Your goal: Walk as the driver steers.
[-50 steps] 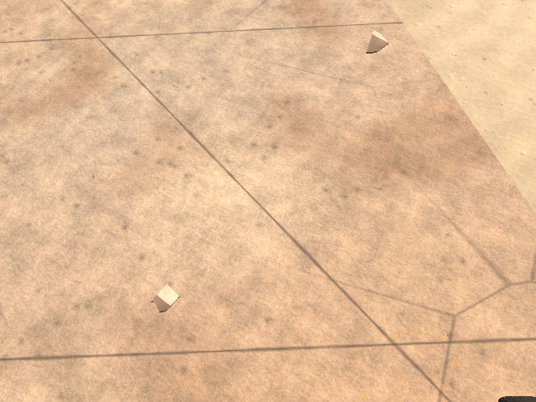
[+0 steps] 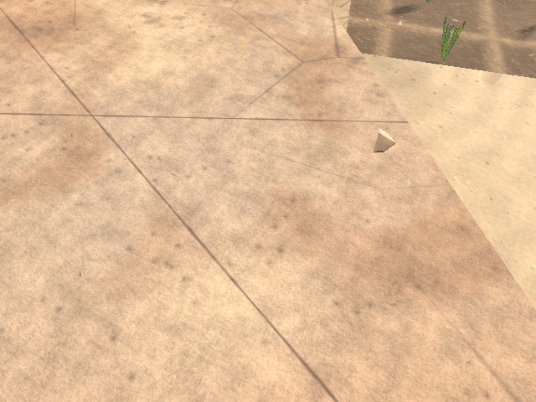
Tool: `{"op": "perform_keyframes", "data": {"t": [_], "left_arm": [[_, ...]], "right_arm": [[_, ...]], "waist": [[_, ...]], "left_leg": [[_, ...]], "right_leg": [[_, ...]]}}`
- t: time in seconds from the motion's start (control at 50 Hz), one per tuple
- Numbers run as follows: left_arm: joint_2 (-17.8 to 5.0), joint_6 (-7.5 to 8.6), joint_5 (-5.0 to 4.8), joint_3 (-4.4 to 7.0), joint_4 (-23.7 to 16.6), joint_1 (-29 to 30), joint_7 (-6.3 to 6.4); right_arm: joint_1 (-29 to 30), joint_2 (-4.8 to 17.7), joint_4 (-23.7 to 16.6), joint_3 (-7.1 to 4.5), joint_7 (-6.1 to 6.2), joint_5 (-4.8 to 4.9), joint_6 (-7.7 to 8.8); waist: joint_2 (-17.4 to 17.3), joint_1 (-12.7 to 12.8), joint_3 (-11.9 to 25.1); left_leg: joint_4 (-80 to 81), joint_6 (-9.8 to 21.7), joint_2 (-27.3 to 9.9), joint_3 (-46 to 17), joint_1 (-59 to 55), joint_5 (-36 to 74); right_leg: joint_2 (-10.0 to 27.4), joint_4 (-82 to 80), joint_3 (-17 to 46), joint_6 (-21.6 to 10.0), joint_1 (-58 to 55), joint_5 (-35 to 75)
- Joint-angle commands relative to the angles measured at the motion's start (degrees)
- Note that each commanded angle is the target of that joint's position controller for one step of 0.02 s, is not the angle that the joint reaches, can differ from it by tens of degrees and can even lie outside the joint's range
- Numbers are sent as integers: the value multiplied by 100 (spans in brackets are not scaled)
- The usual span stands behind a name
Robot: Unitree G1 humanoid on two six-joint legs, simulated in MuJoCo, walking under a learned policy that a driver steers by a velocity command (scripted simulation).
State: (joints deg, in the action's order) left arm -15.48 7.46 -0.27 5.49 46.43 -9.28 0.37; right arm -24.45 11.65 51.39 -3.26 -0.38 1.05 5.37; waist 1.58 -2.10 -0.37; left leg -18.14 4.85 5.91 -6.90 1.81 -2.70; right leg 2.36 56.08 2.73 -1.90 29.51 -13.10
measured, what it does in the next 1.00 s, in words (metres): goes down, turning left: right foot, then left foot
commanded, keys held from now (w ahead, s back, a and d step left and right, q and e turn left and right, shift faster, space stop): w+q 0.52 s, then w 0.14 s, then w+e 0.34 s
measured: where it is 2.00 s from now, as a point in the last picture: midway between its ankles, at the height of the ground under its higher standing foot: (178, 334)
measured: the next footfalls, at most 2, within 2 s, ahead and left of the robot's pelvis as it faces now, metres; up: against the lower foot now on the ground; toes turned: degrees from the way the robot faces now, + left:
right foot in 0.22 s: +0.34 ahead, -0.12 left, -0.02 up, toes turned +15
left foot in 0.72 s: +0.42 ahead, +0.22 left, -0.02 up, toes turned +26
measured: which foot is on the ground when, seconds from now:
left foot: down 0.00-0.22, up 0.24-0.70, down 0.72-1.00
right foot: up 0.00-0.20, down 0.22-0.72, up 0.74-1.00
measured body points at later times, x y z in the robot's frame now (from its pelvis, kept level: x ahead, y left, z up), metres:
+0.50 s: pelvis +0.26 -0.02 -0.03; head +0.28 +0.01 +0.42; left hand +0.23 +0.27 -0.16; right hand +0.48 -0.25 -0.13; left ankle +0.29 +0.14 -0.71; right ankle +0.30 -0.13 -0.77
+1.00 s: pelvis +0.46 +0.15 -0.03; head +0.47 +0.16 +0.42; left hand +0.49 +0.44 -0.15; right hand +0.59 -0.10 -0.14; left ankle +0.38 +0.21 -0.77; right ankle +0.62 +0.02 -0.70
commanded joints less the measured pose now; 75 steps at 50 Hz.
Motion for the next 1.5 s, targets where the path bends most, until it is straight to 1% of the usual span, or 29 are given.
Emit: {"op": "perform_keyframes", "data": {"t": [0.02, 0.08, 0.14, 0.2, 0.22, 0.24, 0.26, 0.28, 0.32, 0.38, 0.54, 0.64, 0.7, 0.72, 0.74, 0.76, 0.78, 0.84, 0.94, 1.1, 1.2, 1.22, 1.24, 1.26, 1.28, 1.3, 1.32, 1.4, 1.5], "left_arm": [[-202, 226, 66, -38, -810, 1369, -86], [-79, 245, 15, -91, -988, 1599, -188], [-374, 179, -61, -36, -1131, 1518, -124], [-689, 194, -9, 103, -970, 569, 8], [-767, 167, 54, 132, -745, -413, 51], [-938, 124, 169, 104, -567, -1117, 50], [-943, 68, 167, 85, -545, -1441, -44], [-952, 6, 11, 148, -532, -1193, -78], [-441, -102, 30, -30, -648, -303, -64], [-452, -78, 119, -55, -461, 96, -79], [-961, -72, -41, 105, -124, -72, -60], [-1213, -203, -167, 122, 206, -599, -165], [-1111, -311, -187, 6, 368, -727, -181], [-784, -288, -39, -159, 270, -723, -191], [-230, -173, 21, -350, 73, -1083, -231], [-832, -96, -156, -192, 194, -803, -217], [-1034, -80, -304, -114, 93, -530, -228], [-833, -255, -171, -91, 185, -473, -173], [-453, -466, -155, -122, 133, -360, -141], [-210, -414, -14, -260, -486, 875, -396], [-833, -407, -37, 48, -396, -499, -487], [-1150, -414, -2, 188, -286, -1113, -371], [-1702, -468, 15, 254, -303, -1114, -214], [-1866, -453, 112, 259, -608, -937, -232], [-1515, -483, 60, 204, -772, -772, -243], [-1226, -478, -45, 132, -822, -404, -224], [-1019, -495, -119, 74, -839, -135, -197], [-1001, -593, 42, 78, -961, 162, -100], [-1170, -784, -42, 131, -1034, 188, 84]], "right_arm": [[-310, 959, -292, -186, 215, 38, -19], [-366, 1054, -322, -223, 272, -23, -34], [-444, 971, -274, -287, 302, 128, -27], [-229, 980, -402, -403, 258, 75, -118], [66, 862, -577, -369, 185, -11, -143], [-207, 223, -682, -204, 133, -134, -159], [-1461, 250, -528, -91, 171, 118, -215], [-1453, 647, -479, -123, 202, 275, -278], [-171, 1101, -720, -259, 266, 143, -343], [70, 763, -904, -240, 178, 43, -441], [1196, 690, -1358, -92, -20, -19, -405], [1935, 845, -1653, -46, -110, -20, -383], [912, 1254, -1379, -260, -78, -43, -345], [-125, 1773, -1200, -441, 5, -59, -360], [-400, 2417, -1181, -526, 47, -86, -370], [-413, 1857, -1232, -379, 17, -117, -283], [-101, 1611, -1240, -282, -7, -149, -223], [867, 1071, -1317, -129, -32, -159, -110], [856, 1065, -1062, -188, 30, -241, 84], [620, 1293, -673, -249, 213, -133, -80], [937, 1587, -801, -323, 385, 0, -383], [938, 1523, -846, -287, 376, 0, -358], [423, 774, -983, -71, 291, -349, -270], [-91, 795, -1085, 17, 192, -232, -153], [447, 1304, -1056, -104, 126, -53, -83], [948, 1327, -1250, -106, 142, 28, -80], [1088, 1269, -1194, -113, 220, -60, -131], [872, 1131, -1238, -126, 309, -174, -379], [1124, 1047, -1311, -93, 340, -173, -485]], "waist": [[-441, -190, -623], [-785, -231, -584], [-743, -74, -616], [-487, 497, -62], [-280, 985, 657], [986, 852, 1415], [1660, 525, 2192], [1197, 488, 2156], [-21, 464, 738], [363, 92, 42], [45, 289, -17], [84, 491, -293], [-9, -152, 231], [-628, -610, 975], [-2094, -356, 1525], [-1133, -580, 1491], [-972, -465, 902], [-886, 40, 228], [-480, 198, -41], [-418, -125, -584], [-731, 684, 455], [-374, 1034, 786], [1186, 468, 1310], [1235, 314, 2595], [250, 686, 2549], [32, 604, 1722], [-409, 406, 1084], [103, 6, 669], [303, 105, 983]], "left_leg": [[713, 624, -1178, -1330, -3, 1587], [990, 442, -1021, -1315, 1385, 542], [729, 256, -1141, -1645, 1168, -10], [-713, -17, -896, -1625, 661, 1354], [-2058, -187, -650, -1370, 1016, 1347], [-4104, -404, 98, -925, 2416, -2777], [-5760, -549, 108, -868, 3386, -3970], [-6304, -557, -427, -665, 3785, -3144], [-5886, -592, -870, -119, 3883, -2084], [-5140, -529, -1309, -37, 3247, -1925], [-2788, -379, -1346, 321, 3008, -148], [-1822, -219, -1076, 645, 2781, -604], [-1052, 61, -605, 1058, 695, -704], [-991, 382, -1480, -59, -858, -662], [-245, 1296, -2938, -2739, -2162, -1267], [70, 1257, -2967, -3068, -1797, -1516], [65, 990, -2787, -2158, -1280, -1222], [576, 606, -2179, -582, 86, -403], [984, 593, -2107, 517, 193, 884], [759, 290, -2019, 1773, -134, 2223], [-1716, -102, -1897, 1900, -423, 4529], [-3066, -423, -1556, 1950, 227, 3415], [-4964, -781, -864, 1799, 2050, -2211], [-6705, -999, 26, 576, 3361, -4037], [-6734, -859, -392, -95, 3548, -3518], [-6308, -758, -586, 22, 3753, -3014], [-5844, -789, -804, 97, 3703, -2678], [-4626, -898, -835, 218, 2733, -2284], [-3535, -1080, -698, 199, 2593, -1441]], "right_leg": [[-246, -1869, -201, 196, 1106, 1082], [-601, -3085, -179, 252, -715, 2743], [-451, -3357, 338, 202, -1180, 2898], [-397, -3488, 376, 41, -2154, 2340], [-27, -3344, 477, -123, -3364, 2479], [1093, -2608, 1433, -570, -5102, 3867], [2360, -2386, 3000, -1399, -5895, 4018], [2331, -3066, 3624, -1580, -5375, 1149], [1687, -3930, 2633, -1216, -3481, -90], [1310, -4610, 1627, -1126, -1781, 8], [1232, -5029, -73, -1014, -1854, 906], [1394, -4748, -313, -817, -2382, 616], [1049, -3075, -670, -481, -1956, 2171], [673, -1268, -997, -146, -1004, 1477], [-250, 780, -865, 206, 1053, -1785], [-140, 1589, 147, 141, 1455, -2043], [82, 1648, 269, 19, 1677, -1569], [566, 909, 231, 109, 997, -350], [415, 239, 446, 266, 1189, 728], [142, -1996, -429, 77, 837, 1770], [-609, -2376, -871, -393, -977, 992], [-541, -2982, -503, -610, -2112, 2058], [793, -2273, 1154, -1153, -3866, 5070], [2027, -2776, 3865, -2589, -5093, 4803], [1752, -3140, 3291, -2329, -4713, 4108], [1444, -3279, 2611, -2027, -3970, 3458], [1159, -3451, 2189, -1749, -3093, 3065], [698, -3771, 1596, -1551, -1367, 3120], [468, -3689, 1562, -1247, -1262, 1935]]}}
